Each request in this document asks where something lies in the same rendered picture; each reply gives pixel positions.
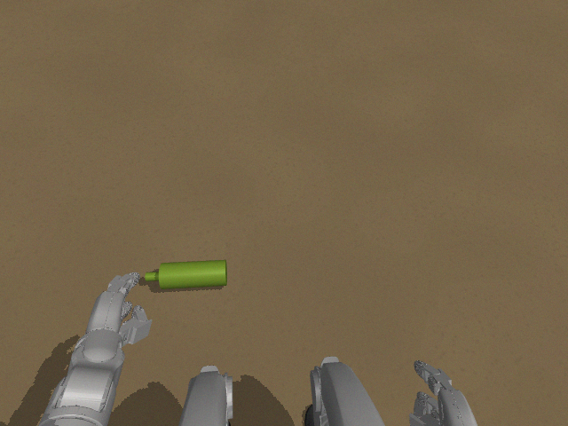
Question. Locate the bottle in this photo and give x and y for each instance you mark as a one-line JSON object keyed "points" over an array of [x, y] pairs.
{"points": [[190, 274]]}

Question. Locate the right robot hand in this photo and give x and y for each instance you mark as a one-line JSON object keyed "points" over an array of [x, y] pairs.
{"points": [[451, 408]]}

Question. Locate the left robot arm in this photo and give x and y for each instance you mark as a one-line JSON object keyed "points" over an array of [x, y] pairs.
{"points": [[85, 396]]}

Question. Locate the left robot hand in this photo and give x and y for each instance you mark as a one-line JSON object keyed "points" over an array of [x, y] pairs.
{"points": [[110, 309]]}

